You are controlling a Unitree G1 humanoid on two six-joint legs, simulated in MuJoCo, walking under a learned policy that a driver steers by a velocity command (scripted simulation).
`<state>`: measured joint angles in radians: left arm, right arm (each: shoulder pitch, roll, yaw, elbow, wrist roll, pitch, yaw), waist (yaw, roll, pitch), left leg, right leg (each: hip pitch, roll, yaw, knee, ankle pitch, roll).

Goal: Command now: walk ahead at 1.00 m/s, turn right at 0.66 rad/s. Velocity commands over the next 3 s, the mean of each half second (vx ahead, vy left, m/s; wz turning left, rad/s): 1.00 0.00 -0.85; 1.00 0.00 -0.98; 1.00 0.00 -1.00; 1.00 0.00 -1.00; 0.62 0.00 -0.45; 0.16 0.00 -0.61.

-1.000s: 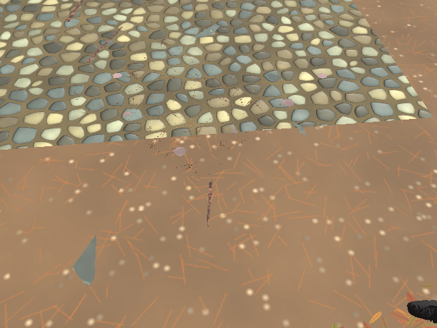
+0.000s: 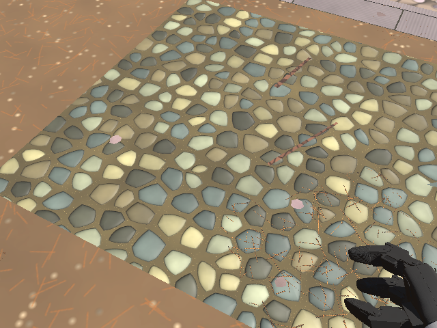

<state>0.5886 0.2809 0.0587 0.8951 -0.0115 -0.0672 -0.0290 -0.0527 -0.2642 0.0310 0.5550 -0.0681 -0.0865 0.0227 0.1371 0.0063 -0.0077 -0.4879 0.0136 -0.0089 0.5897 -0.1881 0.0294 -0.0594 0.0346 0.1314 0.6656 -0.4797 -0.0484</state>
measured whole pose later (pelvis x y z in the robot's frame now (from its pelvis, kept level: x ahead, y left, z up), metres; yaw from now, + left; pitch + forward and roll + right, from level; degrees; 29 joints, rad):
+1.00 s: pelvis +0.87 -0.26 +0.02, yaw -54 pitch +1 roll +2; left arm 0.18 0.40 0.07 0.69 0.03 0.00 -0.06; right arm 0.33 -0.33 -0.05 0.75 -0.04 -0.07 -0.01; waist -0.02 -0.06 0.01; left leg -0.18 0.02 0.13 0.45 -0.27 -0.02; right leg -0.58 0.00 0.00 1.28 -0.27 -0.10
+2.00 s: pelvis +1.16 -1.10 +0.00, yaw -111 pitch +1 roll +3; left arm -0.06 0.33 0.03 0.56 0.03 0.01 -0.09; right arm 0.52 -0.32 -0.06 0.89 -0.03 -0.09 0.00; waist -0.08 -0.04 0.03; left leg 0.17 0.01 0.29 0.24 -0.41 -0.07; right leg -0.80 -0.05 -0.08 0.96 -0.07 -0.14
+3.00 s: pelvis +0.96 -1.54 +0.01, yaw -144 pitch +0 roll +2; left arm 0.25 0.28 0.06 0.74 0.00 0.07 -0.08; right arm 0.17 -0.31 -0.06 0.72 -0.03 0.06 -0.01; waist 0.03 0.04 -0.02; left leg -0.35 0.13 0.34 0.60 -0.33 0.02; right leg -0.21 -0.03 -0.08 0.60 -0.49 -0.11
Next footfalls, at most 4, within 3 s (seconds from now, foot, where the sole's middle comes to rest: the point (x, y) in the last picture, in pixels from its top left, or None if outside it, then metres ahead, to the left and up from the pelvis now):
0.40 right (299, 318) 0.53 -0.14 -0.76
0.82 left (317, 198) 0.98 -0.20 -0.76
1.28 right None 1.06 -0.64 -0.76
1.66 left None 1.33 -1.01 -0.76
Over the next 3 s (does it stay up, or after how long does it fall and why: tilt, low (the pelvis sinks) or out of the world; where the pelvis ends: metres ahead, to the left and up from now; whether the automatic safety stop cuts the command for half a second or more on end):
stays up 0.96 -1.54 0.01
